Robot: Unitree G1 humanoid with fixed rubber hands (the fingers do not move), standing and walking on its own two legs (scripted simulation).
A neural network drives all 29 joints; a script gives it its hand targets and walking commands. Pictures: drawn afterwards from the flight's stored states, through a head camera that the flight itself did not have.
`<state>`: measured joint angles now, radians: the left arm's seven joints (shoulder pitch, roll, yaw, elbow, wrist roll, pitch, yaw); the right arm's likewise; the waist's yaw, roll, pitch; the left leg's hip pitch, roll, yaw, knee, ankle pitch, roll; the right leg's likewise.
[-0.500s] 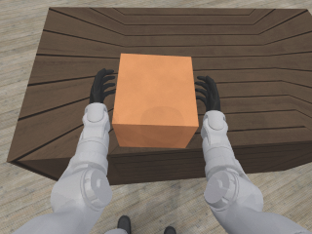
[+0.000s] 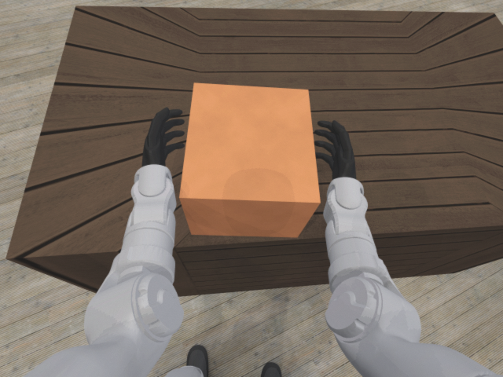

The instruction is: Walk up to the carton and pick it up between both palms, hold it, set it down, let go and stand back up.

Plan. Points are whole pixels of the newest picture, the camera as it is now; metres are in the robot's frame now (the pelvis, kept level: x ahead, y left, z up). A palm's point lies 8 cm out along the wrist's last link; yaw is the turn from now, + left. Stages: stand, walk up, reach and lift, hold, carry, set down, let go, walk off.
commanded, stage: set down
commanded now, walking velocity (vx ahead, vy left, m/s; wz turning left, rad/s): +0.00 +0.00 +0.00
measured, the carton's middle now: (248, 164) +0.47 +0.03 -0.05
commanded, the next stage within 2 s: none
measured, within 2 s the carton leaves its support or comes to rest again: neither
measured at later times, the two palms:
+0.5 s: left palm (157, 159) +0.42 +0.18 +0.03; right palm (341, 170) +0.42 -0.13 +0.03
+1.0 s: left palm (137, 164) +0.42 +0.21 +0.00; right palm (352, 165) +0.45 -0.16 +0.01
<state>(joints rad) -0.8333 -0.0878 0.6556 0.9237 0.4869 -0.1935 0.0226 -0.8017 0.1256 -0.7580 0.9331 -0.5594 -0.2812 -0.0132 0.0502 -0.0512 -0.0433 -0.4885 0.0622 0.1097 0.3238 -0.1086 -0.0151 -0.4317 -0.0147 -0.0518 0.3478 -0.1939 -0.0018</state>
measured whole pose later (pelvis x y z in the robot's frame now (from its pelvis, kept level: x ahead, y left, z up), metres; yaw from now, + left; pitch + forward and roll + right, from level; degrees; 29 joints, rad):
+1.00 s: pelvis -0.02 +0.00 -0.03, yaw -1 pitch +29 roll -2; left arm -1.10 0.25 0.00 1.62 -0.23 -0.43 0.07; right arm -1.08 -0.22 0.01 1.48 0.24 -0.34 -0.05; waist 0.06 0.00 -0.25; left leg -0.93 0.10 0.07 0.63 -0.20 -0.02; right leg -0.86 0.01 -0.05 0.61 -0.26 -0.01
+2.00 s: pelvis -0.03 +0.00 -0.01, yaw -1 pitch +18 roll -1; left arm -1.04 0.33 -0.02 1.25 -0.23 -0.08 0.03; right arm -1.08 -0.35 0.16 1.32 0.45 -0.09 -0.01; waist 0.06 -0.03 -0.19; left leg -0.66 0.09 0.05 0.47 -0.13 -0.03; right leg -0.58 0.02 -0.05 0.45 -0.19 -0.02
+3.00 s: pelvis -0.02 +0.00 +0.00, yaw +1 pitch +3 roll -1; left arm -0.25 0.20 0.02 0.74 -0.14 -0.26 0.03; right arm -0.31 -0.21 0.08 0.90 0.33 -0.34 -0.01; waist 0.01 -0.03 -0.04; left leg -0.35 0.05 0.02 0.47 -0.18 -0.03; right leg -0.27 0.00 -0.05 0.47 -0.26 -0.01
